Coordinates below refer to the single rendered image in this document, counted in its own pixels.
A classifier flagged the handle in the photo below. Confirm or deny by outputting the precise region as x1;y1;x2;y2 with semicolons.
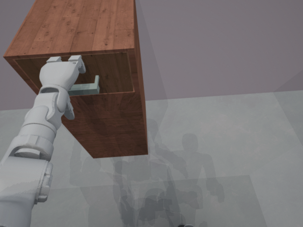
68;75;100;96

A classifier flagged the cabinet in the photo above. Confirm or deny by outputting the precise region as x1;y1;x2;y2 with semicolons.
3;0;148;158

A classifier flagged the robot left upper arm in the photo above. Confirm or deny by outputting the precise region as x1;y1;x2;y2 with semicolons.
0;156;53;227

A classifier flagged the drawer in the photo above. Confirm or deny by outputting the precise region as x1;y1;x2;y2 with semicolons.
15;52;134;94

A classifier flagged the robot left hand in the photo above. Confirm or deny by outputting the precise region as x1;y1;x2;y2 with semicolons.
39;55;86;120

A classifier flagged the left robot forearm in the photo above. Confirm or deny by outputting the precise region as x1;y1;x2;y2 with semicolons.
0;84;69;170

